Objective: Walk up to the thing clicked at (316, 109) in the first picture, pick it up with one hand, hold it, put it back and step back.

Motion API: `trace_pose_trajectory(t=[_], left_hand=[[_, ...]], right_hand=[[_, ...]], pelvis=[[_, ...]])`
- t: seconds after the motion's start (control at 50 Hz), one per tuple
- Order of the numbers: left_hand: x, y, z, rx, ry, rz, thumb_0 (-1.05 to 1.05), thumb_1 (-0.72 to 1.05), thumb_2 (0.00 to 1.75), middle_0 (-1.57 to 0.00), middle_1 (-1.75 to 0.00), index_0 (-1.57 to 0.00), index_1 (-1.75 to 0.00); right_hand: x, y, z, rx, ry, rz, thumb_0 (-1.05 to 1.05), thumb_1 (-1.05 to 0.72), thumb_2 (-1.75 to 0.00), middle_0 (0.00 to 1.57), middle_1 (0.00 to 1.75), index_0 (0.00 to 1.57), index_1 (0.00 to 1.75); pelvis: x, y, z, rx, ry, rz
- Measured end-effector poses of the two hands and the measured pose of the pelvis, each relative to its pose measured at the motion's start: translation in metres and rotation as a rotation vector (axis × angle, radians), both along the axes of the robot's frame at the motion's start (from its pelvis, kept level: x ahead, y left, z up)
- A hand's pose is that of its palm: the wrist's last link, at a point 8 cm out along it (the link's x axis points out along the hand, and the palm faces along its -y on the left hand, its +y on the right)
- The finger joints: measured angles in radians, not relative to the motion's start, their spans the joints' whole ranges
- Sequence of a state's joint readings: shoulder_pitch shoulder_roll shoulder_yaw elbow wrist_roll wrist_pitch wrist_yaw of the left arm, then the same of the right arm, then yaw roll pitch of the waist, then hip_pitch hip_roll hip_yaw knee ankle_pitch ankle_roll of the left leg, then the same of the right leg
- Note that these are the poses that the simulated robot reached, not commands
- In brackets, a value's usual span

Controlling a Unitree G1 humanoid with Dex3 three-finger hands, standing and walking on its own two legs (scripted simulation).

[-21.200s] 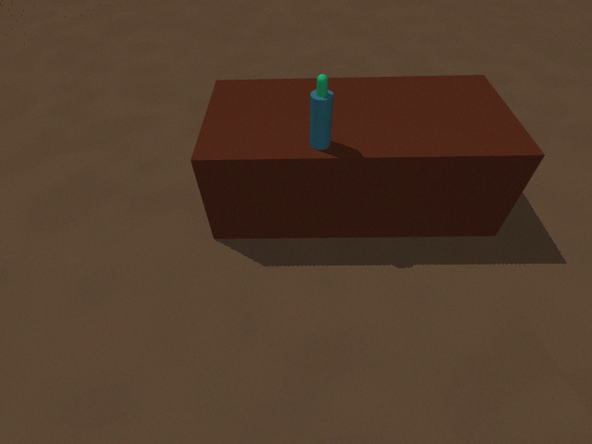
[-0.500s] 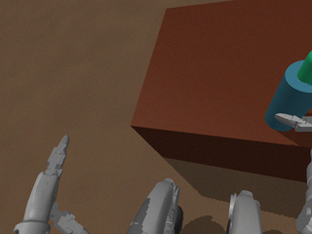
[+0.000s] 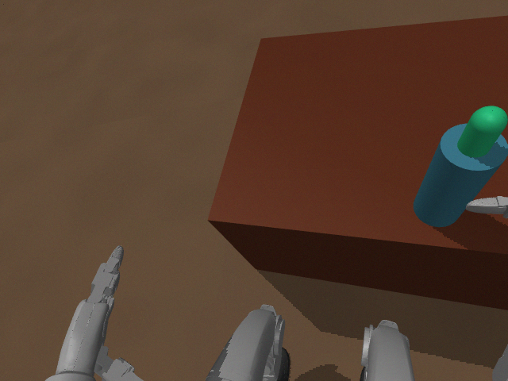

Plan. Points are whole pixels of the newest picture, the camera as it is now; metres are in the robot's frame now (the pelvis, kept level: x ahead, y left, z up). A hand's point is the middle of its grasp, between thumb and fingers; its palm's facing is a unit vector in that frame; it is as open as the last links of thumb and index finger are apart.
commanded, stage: rise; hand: right
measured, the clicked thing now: (458, 171) +0.47 -0.21 -0.03
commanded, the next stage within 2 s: home in 0.16 s
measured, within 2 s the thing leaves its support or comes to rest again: neither
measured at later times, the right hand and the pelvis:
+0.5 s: hand out of the picture +0.42 -0.34 +0.11, palm faces +0.40 +0.87 -0.30, open 17.3 cm; pelvis +0.03 -0.01 +0.10, yaw -2 degrees
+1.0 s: hand (496, 335) +0.24 -0.19 +0.06, palm faces +0.19 +0.96 -0.19, open 17.4 cm; pelvis +0.06 +0.00 +0.13, yaw -3 degrees
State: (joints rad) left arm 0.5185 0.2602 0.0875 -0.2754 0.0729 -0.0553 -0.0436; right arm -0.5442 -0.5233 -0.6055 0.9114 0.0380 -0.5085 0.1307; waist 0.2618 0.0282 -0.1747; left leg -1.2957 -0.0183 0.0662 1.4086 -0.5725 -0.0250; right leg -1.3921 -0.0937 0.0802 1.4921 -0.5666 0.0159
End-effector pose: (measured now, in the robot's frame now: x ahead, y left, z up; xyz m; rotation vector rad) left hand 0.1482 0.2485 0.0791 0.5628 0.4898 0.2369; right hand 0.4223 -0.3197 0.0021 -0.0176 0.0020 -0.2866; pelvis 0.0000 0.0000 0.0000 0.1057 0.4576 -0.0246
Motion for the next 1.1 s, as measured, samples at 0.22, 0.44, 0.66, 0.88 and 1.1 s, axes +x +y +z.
trace_pose_trajectory(t=[0.22, 0.44, 0.66, 0.88, 1.1], left_hand=[[0.015, -0.009, 0.011, -0.141, 0.036, 0.015, -0.01, -0.54, 0.06, -0.07, -0.06, -0.07, -0.06], [0.028, -0.001, 0.019, -0.176, 0.148, 0.074, -0.01, -0.24, 0.29, -0.11, -0.13, -0.10, -0.13], [0.058, -0.062, 0.005, -0.423, 0.178, -0.024, 0.00, 0.44, 0.65, -0.17, -0.23, -0.16, -0.22], [0.071, -0.037, 0.012, -0.357, 0.193, 0.027, 0.01, 0.80, 0.84, -0.19, -0.28, -0.19, -0.28], [0.073, -0.026, -0.015, -0.359, 0.237, 0.062, 0.01, 0.89, 0.89, -0.20, -0.29, -0.20, -0.29]], right_hand=[[-0.015, -0.022, 0.057, -0.080, 0.227, -0.001, -0.01, 0.48, -0.06, 0.06, 0.07, 0.07, 0.06], [-0.033, -0.060, 0.119, -0.158, 0.352, -0.190, -0.01, 0.50, -0.07, 0.06, 0.06, 0.06, 0.06], [-0.089, -0.030, 0.119, -0.179, 0.487, -0.121, -0.01, 0.50, -0.07, 0.06, 0.06, 0.06, 0.06], [-0.170, 0.049, 0.084, -0.062, 0.598, -0.006, -0.01, 0.52, -0.06, 0.06, 0.06, 0.06, 0.06], [-0.239, 0.091, 0.077, -0.025, 0.697, 0.014, -0.01, 0.54, -0.05, 0.06, 0.05, 0.06, 0.05]], pelvis=[[0.012, -0.007, 0.048, -0.020, -0.082, -0.017], [0.027, -0.011, 0.092, -0.042, -0.181, -0.020], [0.044, -0.013, 0.119, -0.070, -0.254, -0.026], [0.056, -0.005, 0.130, -0.089, -0.315, -0.029], [0.054, 0.006, 0.127, -0.090, -0.343, -0.042]])
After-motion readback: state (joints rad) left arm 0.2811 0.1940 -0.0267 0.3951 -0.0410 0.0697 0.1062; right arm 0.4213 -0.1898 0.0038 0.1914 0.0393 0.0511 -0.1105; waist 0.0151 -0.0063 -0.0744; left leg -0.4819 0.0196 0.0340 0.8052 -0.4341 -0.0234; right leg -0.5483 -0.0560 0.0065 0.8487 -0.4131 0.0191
